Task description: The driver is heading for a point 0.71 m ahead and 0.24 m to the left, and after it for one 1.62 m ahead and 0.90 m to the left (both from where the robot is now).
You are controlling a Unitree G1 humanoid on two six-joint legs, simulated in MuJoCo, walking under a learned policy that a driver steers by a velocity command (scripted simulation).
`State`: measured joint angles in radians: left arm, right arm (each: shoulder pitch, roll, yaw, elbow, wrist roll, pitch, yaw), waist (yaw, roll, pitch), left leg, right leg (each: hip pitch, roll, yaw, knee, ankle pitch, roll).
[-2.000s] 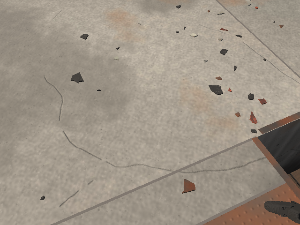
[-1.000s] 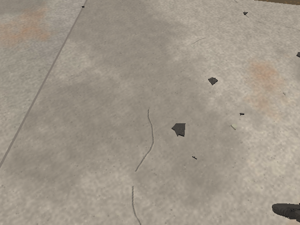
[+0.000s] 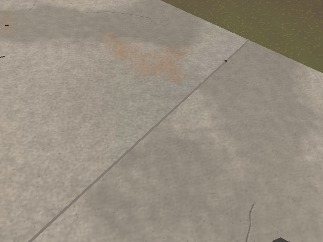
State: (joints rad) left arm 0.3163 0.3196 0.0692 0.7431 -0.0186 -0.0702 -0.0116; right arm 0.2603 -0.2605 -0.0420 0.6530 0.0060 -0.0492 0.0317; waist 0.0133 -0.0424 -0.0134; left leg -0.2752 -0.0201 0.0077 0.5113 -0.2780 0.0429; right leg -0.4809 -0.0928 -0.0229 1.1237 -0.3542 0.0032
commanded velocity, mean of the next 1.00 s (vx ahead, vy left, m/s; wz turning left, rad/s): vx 0.49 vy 0.00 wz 0.36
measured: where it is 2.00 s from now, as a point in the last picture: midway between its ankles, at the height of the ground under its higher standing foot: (125, 187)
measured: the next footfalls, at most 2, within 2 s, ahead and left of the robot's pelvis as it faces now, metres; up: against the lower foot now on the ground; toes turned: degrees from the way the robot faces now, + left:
right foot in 0.36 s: +0.39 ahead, -0.12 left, +0.00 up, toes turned +1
left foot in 0.88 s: +0.62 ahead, +0.19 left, +0.00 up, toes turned +20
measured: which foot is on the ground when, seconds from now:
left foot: down 0.00-0.38, up 0.40-0.86, down 0.88-1.00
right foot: up 0.00-0.34, down 0.36-0.88, up 0.90-1.00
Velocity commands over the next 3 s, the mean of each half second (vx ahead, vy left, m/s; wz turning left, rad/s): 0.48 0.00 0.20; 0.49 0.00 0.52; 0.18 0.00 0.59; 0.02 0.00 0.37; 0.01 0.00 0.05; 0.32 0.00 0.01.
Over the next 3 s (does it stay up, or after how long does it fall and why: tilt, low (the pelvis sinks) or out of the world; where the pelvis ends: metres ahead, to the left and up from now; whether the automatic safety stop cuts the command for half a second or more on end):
stays up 0.81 0.28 0.00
